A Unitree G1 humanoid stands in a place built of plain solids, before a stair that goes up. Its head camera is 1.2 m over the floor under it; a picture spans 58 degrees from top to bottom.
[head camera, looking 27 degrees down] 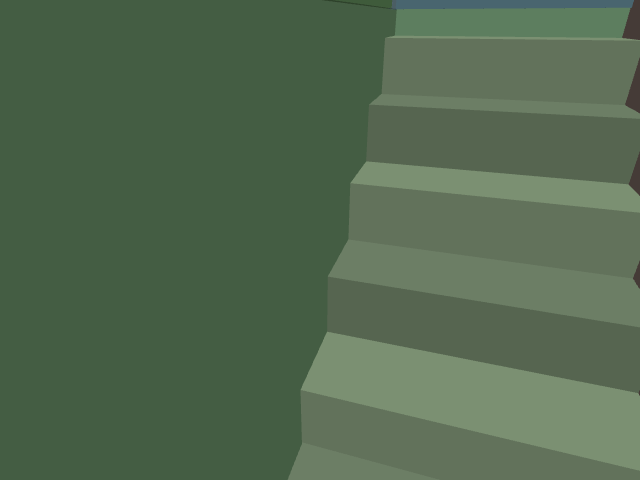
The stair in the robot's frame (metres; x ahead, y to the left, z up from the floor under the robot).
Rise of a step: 0.19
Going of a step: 0.23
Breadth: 0.80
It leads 17 degrees to the right of straight ahead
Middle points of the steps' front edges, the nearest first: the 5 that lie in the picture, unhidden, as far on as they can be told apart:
0.67 -0.33 0.38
0.90 -0.40 0.57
1.12 -0.47 0.76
1.35 -0.54 0.95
1.57 -0.61 1.14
